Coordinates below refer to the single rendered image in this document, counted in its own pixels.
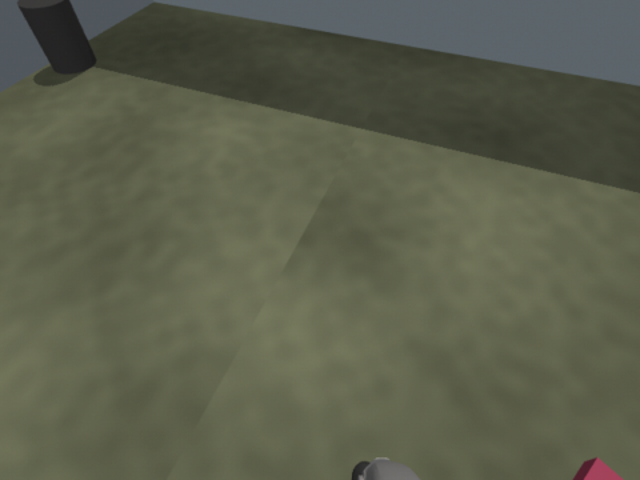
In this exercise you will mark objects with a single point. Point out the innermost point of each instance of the right robot foot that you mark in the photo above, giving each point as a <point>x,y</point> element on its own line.
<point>359,468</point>

